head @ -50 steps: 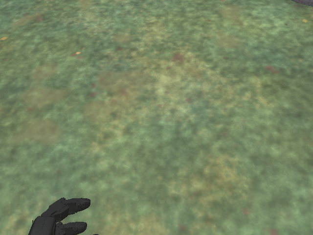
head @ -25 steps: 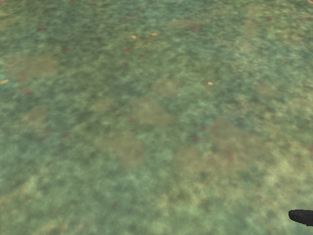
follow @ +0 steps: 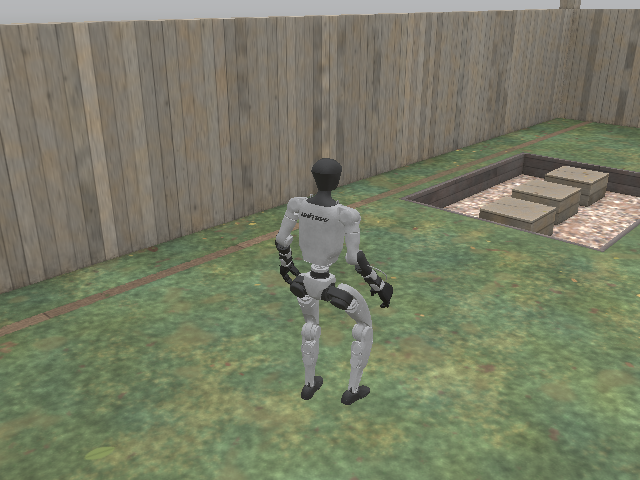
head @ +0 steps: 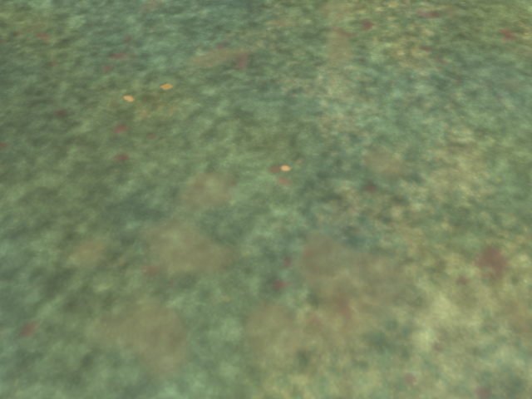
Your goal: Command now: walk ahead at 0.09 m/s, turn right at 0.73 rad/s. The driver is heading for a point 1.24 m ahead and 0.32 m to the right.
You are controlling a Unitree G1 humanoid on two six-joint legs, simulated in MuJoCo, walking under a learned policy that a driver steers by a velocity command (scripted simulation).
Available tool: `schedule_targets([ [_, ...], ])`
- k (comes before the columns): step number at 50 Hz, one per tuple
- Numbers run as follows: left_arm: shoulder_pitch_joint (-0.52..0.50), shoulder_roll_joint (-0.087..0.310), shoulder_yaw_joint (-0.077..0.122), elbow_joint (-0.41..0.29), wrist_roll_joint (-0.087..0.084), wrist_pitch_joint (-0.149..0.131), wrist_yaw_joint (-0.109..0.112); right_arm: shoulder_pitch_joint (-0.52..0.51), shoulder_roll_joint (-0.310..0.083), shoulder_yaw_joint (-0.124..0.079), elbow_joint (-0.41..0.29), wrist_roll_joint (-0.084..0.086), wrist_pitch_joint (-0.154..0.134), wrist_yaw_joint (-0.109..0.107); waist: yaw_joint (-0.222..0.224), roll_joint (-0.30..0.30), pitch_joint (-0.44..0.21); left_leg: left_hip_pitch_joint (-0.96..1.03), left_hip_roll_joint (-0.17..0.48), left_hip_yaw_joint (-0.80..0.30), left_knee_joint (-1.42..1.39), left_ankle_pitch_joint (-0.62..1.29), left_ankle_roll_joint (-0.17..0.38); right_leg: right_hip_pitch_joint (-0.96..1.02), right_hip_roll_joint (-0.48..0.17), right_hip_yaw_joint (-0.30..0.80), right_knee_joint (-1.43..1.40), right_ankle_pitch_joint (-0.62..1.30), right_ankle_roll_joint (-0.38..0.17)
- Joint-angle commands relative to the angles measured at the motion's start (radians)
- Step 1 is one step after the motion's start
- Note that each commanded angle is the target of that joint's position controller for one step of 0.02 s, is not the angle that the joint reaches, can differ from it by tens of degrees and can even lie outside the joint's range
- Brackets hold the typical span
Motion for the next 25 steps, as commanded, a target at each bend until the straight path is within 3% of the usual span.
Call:
schedule_targets([
  [1, 0.038, 0.076, 0.023, -0.072, 0.002, 0.009, -0.021, -0.079, -0.149, -0.044, -0.069, 0.020, 0.004, -0.008, 0.021, 0.131, -0.166, 0.070, 0.305, -0.114, -0.139, 0.121, 0.172, 0.169, -0.007, -0.024, -0.100, 0.018, -0.034],
  [4, 0.054, 0.082, 0.036, -0.088, 0.006, 0.019, -0.037, -0.091, -0.160, -0.056, -0.050, 0.051, 0.016, 0.004, 0.047, 0.125, -0.157, 0.129, 0.320, -0.083, -0.033, 0.124, 0.103, 0.245, 0.030, -0.079, -0.289, 0.007, -0.092],
  [5, 0.083, 0.096, 0.047, -0.080, 0.012, 0.019, -0.033, -0.072, -0.137, -0.054, -0.036, 0.061, 0.020, 0.007, 0.053, 0.084, -0.148, 0.115, 0.282, -0.052, 0.060, 0.069, 0.053, 0.298, 0.059, -0.077, -0.377, 0.062, -0.126],
  [6, 0.123, 0.163, 0.072, -0.075, 0.019, 0.013, -0.022, -0.008, -0.107, -0.051, -0.012, 0.052, 0.028, 0.010, 0.046, -0.074, -0.107, 0.028, 0.193, 0.005, 0.253, -0.083, -0.024, 0.369, 0.030, 0.044, -0.502, 0.359, -0.181],
  [7, 0.135, 0.302, 0.103, -0.103, 0.022, 0.004, -0.005, -0.017, -0.084, -0.044, -0.057, 0.006, 0.034, 0.009, 0.008, -0.386, -0.050, -0.314, 0.026, 0.026, 0.585, -0.501, -0.132, 0.494, -0.176, 0.435, -0.559, 0.681, -0.335],
  [8, 0.152, 0.300, 0.095, -0.124, 0.055, -0.030, -0.018, -0.126, -0.098, -0.043, -0.100, -0.006, 0.032, 0.002, 0.060, -0.290, -0.156, -0.424, -0.057, -0.205, 0.779, -0.554, -0.135, 0.505, -0.228, 0.602, -0.610, 0.583, -0.456],
  [9, 0.129, 0.281, 0.093, -0.125, 0.054, -0.056, -0.030, -0.157, -0.113, -0.048, -0.103, 0.017, 0.032, -0.003, 0.057, -0.172, -0.172, -0.460, -0.052, -0.277, 0.823, -0.478, -0.106, 0.520, -0.204, 0.540, -0.634, 0.463, -0.426],
  [10, 0.078, 0.257, 0.091, -0.132, 0.028, -0.068, -0.025, -0.149, -0.112, -0.051, -0.092, 0.026, 0.028, -0.010, 0.025, -0.109, -0.158, -0.474, -0.038, -0.308, 0.792, -0.375, -0.084, 0.518, -0.152, 0.485, -0.629, 0.380, -0.368],
  [11, 0.023, 0.207, 0.078, -0.147, 0.002, -0.062, -0.014, -0.133, -0.126, -0.057, -0.075, 0.019, 0.026, -0.018, 0.001, -0.072, -0.157, -0.471, -0.022, -0.322, 0.755, -0.306, -0.080, 0.507, -0.127, 0.438, -0.614, 0.347, -0.322],
  [12, -0.016, 0.178, 0.067, -0.165, -0.006, -0.052, -0.001, -0.130, -0.132, -0.060, -0.073, 0.013, 0.022, -0.021, -0.015, -0.090, -0.171, -0.427, -0.024, -0.330, 0.723, -0.260, -0.081, 0.471, -0.105, 0.410, -0.603, 0.358, -0.301],
  [14, -0.017, 0.158, 0.061, -0.188, 0.004, -0.039, 0.018, -0.126, -0.110, -0.057, -0.066, 0.017, 0.013, -0.013, -0.017, -0.097, -0.219, -0.373, -0.060, -0.331, 0.678, -0.201, -0.093, 0.477, -0.066, 0.386, -0.582, 0.415, -0.287],
  [18, 0.010, 0.184, 0.075, -0.206, 0.000, -0.024, 0.037, -0.156, -0.074, -0.040, -0.061, 0.030, 0.007, -0.002, 0.005, -0.097, -0.230, -0.344, -0.104, -0.358, 0.463, -0.171, -0.121, 0.512, -0.036, 0.443, -0.562, 0.360, -0.281],
  [25, -0.026, 0.194, 0.082, -0.251, 0.001, 0.000, 0.025, -0.132, -0.110, -0.049, -0.046, 0.038, -0.007, 0.020, 0.023, -0.163, -0.199, -0.194, -0.128, -0.383, 0.246, -0.182, -0.110, 0.448, 0.007, 0.584, -0.545, 0.268, -0.268],
])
